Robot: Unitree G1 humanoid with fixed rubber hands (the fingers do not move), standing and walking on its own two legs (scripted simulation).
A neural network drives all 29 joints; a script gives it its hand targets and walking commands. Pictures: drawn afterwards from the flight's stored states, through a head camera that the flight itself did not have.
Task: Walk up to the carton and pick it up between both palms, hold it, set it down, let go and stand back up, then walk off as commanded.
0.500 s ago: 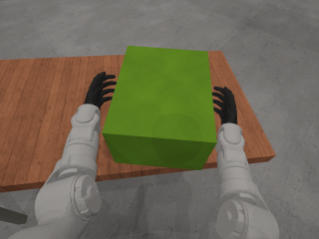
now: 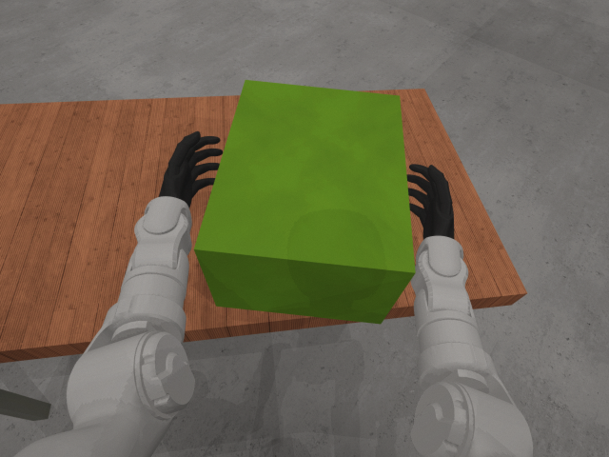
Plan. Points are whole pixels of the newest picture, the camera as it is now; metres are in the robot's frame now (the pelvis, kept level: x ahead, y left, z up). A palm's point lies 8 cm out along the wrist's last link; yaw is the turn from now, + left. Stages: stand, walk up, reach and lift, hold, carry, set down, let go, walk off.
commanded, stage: set down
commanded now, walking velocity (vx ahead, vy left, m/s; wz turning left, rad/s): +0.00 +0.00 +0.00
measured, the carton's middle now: (310, 197) +0.49 -0.03 +0.01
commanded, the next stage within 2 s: none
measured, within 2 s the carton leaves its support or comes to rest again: neither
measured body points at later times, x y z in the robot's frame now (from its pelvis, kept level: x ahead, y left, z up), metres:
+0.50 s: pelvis -0.03 +0.00 -0.02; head +0.06 +0.01 +0.42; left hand +0.45 +0.17 +0.06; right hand +0.42 -0.19 +0.03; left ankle -0.06 +0.11 -0.75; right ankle -0.01 -0.14 -0.75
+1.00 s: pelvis -0.06 -0.01 -0.03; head +0.00 -0.01 +0.42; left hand +0.39 +0.19 +0.04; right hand +0.38 -0.22 +0.04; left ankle -0.06 +0.11 -0.75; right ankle -0.01 -0.14 -0.75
